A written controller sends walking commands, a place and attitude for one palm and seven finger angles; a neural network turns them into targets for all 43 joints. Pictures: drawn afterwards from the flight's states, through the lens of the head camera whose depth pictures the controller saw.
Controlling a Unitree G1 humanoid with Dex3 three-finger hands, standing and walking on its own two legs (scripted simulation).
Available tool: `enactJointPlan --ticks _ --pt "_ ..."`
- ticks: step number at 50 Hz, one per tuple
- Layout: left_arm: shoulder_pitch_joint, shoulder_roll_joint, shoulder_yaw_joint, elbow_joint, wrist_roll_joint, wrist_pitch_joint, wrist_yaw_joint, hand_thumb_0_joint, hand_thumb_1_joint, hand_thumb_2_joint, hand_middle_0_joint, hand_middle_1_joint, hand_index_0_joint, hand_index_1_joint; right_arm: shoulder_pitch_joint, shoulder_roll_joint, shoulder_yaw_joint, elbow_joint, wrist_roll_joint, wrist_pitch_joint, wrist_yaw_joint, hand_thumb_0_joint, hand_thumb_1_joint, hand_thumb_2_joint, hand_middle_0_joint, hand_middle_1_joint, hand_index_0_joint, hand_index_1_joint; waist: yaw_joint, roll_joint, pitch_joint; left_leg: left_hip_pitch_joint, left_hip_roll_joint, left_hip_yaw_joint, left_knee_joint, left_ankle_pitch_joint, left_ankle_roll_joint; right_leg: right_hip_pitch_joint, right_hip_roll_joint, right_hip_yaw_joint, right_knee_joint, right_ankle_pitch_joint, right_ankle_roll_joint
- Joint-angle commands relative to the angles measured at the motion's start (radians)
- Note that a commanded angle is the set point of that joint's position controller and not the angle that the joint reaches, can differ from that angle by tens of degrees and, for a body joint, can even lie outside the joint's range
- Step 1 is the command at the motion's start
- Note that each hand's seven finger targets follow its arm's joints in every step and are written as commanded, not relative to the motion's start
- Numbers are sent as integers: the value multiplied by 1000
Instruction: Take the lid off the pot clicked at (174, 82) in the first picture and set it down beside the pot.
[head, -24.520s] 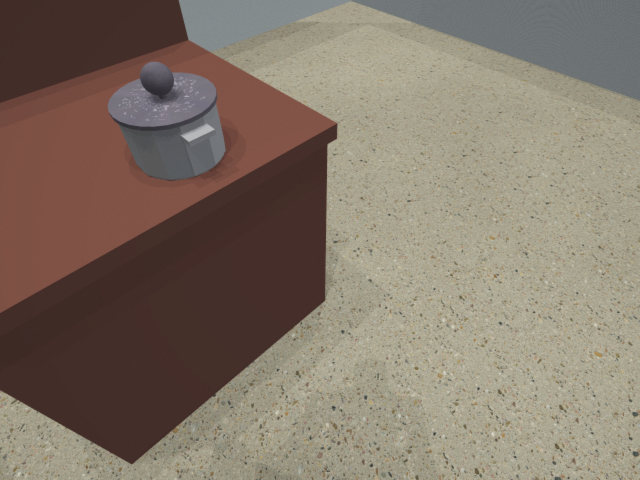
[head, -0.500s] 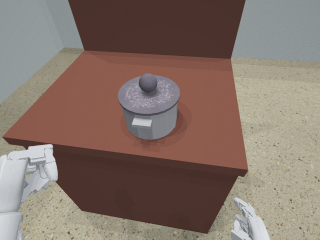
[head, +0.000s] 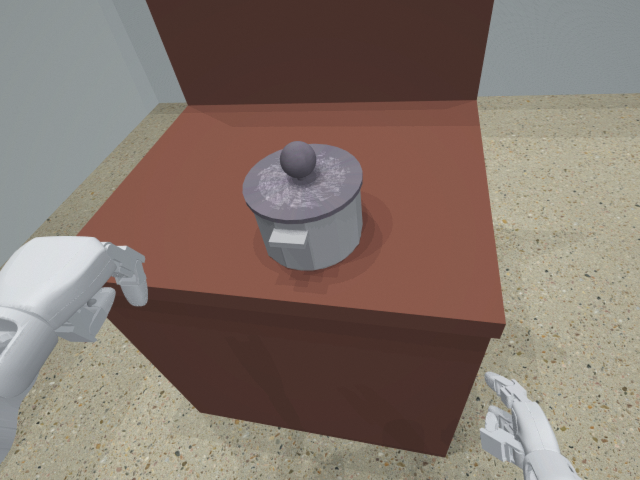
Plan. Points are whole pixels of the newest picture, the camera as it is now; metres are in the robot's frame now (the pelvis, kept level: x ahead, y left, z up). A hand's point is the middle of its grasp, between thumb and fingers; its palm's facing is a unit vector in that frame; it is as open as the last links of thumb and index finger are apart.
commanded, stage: reach forward and open the fingers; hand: left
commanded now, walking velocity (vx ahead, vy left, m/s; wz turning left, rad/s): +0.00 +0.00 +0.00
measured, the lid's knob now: (298, 159) +0.51 +0.10 +0.15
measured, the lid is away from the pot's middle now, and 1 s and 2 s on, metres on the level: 0.00 0.00 0.00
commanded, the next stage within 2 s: move the open hand above the knob in 1.06 s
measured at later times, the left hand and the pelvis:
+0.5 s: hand (96, 236) +0.27 +0.25 +0.23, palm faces +0.03 +0.07 -1.00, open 9.7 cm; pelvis -0.03 +0.00 +0.00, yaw -1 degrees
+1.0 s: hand (128, 204) +0.31 +0.23 +0.24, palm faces +0.02 +0.10 -0.99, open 9.8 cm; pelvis -0.02 -0.01 +0.00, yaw +0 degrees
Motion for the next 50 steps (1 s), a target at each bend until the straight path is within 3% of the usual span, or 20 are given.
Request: enactJointPlan --ticks 1,4,5,9,12,17,20,22,25,29,31,34,38,40,42,44,45,46,48,50 --pt "-282 289 191 -95 -3 -18 -28 0 -38 1509 -1020 -471 -1020 -471 -126 -77 -29 -156 -1 -61 -4 0 -900 -900 200 300 200 300 -14 -87 -174 -85 20 -24 -70 296 3 204 -16 62 -42 135 18" --pt "-319 308 204 -56 -7 -17 -49 0 -132 1572 -983 -365 -983 -365 -153 -88 -27 -169 7 -71 1 0 -900 -900 200 300 200 300 -19 -84 -184 -76 19 -31 -60 267 5 194 -3 75 -42 109 12" --pt "-432 335 195 -89 -6 -29 -62 0 -163 1593 -971 -329 -971 -329 -145 -82 -23 -158 3 -64 -2 0 -900 -900 200 300 200 300 -15 -68 -223 -94 13 -25 -79 254 2 223 -22 64 -45 83 18" --pt "-407 300 180 -27 -21 -28 -82 0 -286 1672 -922 -187 -922 -187 -160 -88 -27 -177 11 -83 6 0 -900 -900 200 300 200 300 -16 -59 -201 -78 15 -31 -64 237 3 189 -7 74 -38 70 8" --pt "-502 317 170 47 -21 -23 -99 0 -378 1711 -886 -81 -886 -81 -140 -91 -24 -161 8 -62 0 0 -900 -900 200 300 200 300 -16 -130 -151 -141 23 -24 -99 152 -1 177 -24 64 -61 -26 19" --pt "-697 317 127 -22 -11 -34 -98 0 -372 1685 -881 -81 -881 -81 -166 -78 -22 -170 11 -76 1 0 -900 -900 200 300 200 300 -13 -39 -208 -106 22 -41 -104 144 0 177 -29 69 -45 -57 8" --pt "-701 355 158 93 19 -14 -102 0 -370 1676 -879 -81 -879 -81 -149 -83 -18 -152 6 -69 4 0 -900 -900 200 300 200 300 -9 -74 -211 -133 23 -36 -103 137 -3 182 -29 74 -36 -73 2" --pt "-721 345 147 172 32 2 -105 0 -370 1676 -879 -81 -879 -81 -139 -95 -22 -147 12 -48 1 0 -900 -900 200 300 200 300 -18 -123 -132 -164 33 -28 -108 87 -6 135 -29 71 -49 -117 5" --pt "-822 306 95 125 27 -5 -107 0 -372 1681 -880 -81 -880 -81 -163 -87 -17 -165 18 -52 11 0 -900 -900 200 300 200 300 -20 -66 -187 -149 23 -33 -106 82 -8 149 -34 77 -33 -108 -3" --pt "-802 268 68 83 21 -8 -107 0 -374 1693 -882 -81 -882 -81 -171 -79 -18 -196 30 -70 17 0 -900 -900 200 300 200 300 -26 -75 -234 -112 19 -39 -82 93 0 151 -18 86 -21 -83 -5" --pt "-879 349 115 116 46 1 -110 0 -376 1700 -884 -81 -884 -81 -150 -82 -18 -171 16 -54 10 0 -900 -900 200 300 200 300 -16 -104 -231 -147 22 -34 -99 91 0 175 -32 84 -27 -97 -1" --pt "-900 380 149 212 64 14 -100 0 -378 1711 -886 -81 -886 -81 -137 -96 -18 -165 26 -53 10 0 -900 -900 200 300 200 300 -26 -111 -184 -159 24 -35 -84 95 -3 146 -20 89 -31 -92 -9" --pt "-842 273 62 188 41 19 -132 0 -381 1726 -889 -81 -889 -81 -151 -84 -15 -186 25 -33 19 0 -900 -900 200 300 200 300 -15 -117 -210 -171 18 -18 -95 109 -2 168 -34 75 -24 -49 0" --pt "-803 225 26 110 27 17 -143 0 -382 1733 -891 -81 -891 -81 -165 -77 -14 -201 29 -36 31 0 -900 -900 200 300 200 300 -17 -103 -277 -148 11 -7 -79 148 -2 207 -38 82 -10 0 1" --pt "-816 261 51 65 27 18 -140 0 -383 1739 -892 -81 -892 -81 -165 -79 -15 -202 28 -35 28 0 -900 -900 200 300 200 300 -19 -125 -275 -146 11 -7 -75 155 6 205 -36 84 -14 16 7" --pt "-870 380 148 65 45 21 -121 0 -384 1740 -893 -81 -893 -81 -160 -98 -15 -194 28 -50 24 0 -900 -900 200 300 200 300 -27 -120 -291 -132 13 -16 -52 189 9 217 -25 97 -1 58 0" --pt "-958 437 178 59 59 25 -124 0 -384 1740 -893 -81 -893 -81 -149 -88 -9 -183 18 -43 19 0 -900 -900 200 300 200 300 -10 -102 -340 -156 7 -19 -65 205 5 273 -41 100 7 58 1" --pt "-973 429 171 137 69 34 -123 0 -384 1740 -893 -81 -893 -81 -137 -85 -11 -166 15 -38 9 0 -900 -900 200 300 200 300 -21 -126 -275 -165 11 -19 -70 199 4 233 -36 88 -5 54 4" --pt "-982 425 170 174 62 40 -127 0 -383 1740 -893 -81 -893 -81 -122 -88 -13 -161 16 -33 6 0 -900 -900 200 300 200 300 -17 -108 -267 -159 8 -18 -71 213 2 231 -36 91 -11 75 4" --pt "-915 381 152 184 44 42 -136 0 -383 1737 -892 -81 -892 -81 -124 -82 -14 -169 19 -33 14 0 -900 -900 200 300 200 300 -10 -97 -322 -150 3 -9 -57 249 -3 272 -42 96 8 124 0"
